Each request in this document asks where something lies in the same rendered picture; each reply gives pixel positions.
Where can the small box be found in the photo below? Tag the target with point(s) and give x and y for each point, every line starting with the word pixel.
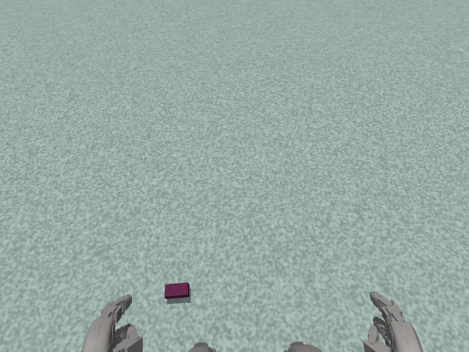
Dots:
pixel 178 290

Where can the left robot hand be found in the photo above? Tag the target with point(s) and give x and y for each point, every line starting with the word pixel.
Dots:
pixel 102 337

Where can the right robot hand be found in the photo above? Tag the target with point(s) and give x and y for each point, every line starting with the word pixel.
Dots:
pixel 399 335

